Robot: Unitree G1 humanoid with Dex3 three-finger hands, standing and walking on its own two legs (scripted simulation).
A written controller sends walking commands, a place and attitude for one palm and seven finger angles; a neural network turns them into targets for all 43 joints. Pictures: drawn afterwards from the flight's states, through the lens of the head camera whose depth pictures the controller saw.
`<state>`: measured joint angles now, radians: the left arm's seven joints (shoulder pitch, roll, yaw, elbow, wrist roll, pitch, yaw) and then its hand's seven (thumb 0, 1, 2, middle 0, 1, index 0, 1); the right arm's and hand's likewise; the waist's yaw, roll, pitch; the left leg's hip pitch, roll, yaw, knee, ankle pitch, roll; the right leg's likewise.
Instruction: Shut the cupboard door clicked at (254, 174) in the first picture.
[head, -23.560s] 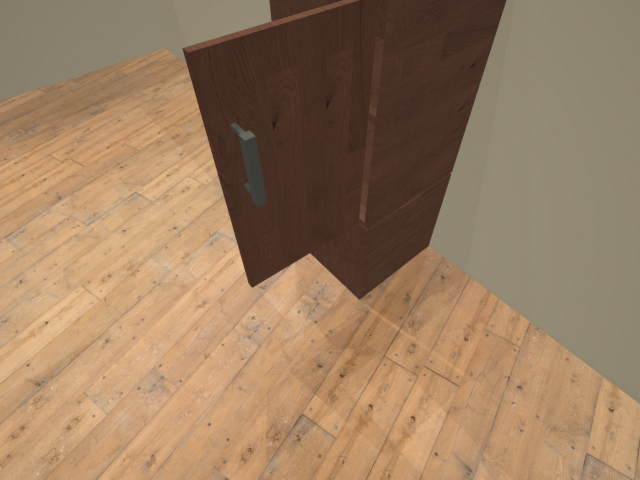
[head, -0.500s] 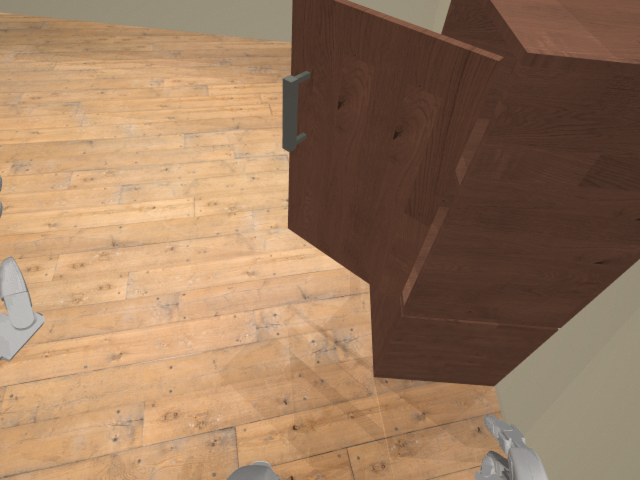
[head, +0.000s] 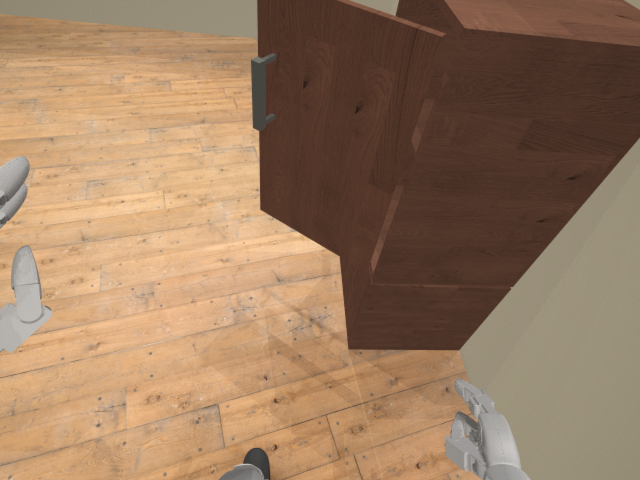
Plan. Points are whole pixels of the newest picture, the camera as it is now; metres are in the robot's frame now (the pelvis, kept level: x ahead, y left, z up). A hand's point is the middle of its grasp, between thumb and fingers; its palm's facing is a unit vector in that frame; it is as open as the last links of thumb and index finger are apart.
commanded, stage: stop stepping back and stand still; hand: left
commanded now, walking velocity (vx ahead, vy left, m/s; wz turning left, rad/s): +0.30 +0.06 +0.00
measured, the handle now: (265, 92) +0.82 +0.13 +0.06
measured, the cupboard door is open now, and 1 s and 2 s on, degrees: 53 53 53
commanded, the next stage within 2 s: let the arm hang, fingers relaxed in 0.78 s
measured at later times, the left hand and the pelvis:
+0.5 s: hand out of the picture +0.15 +0.27 +0.19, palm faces +0.35 -0.80 -0.49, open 7.4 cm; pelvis -0.04 +0.02 +0.01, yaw -2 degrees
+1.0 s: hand (61, 405) +0.19 +0.28 +0.03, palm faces +0.14 -0.87 -0.47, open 7.4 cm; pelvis -0.03 +0.03 +0.00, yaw -1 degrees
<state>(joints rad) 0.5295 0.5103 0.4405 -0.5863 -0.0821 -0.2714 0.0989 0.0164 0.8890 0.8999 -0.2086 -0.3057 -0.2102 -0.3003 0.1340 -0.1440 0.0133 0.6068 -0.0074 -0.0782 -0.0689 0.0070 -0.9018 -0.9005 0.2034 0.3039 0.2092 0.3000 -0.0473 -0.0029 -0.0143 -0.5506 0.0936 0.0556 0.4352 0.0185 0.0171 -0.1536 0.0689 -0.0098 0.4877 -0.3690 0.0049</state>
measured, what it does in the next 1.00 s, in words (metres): steps on the spot: left foot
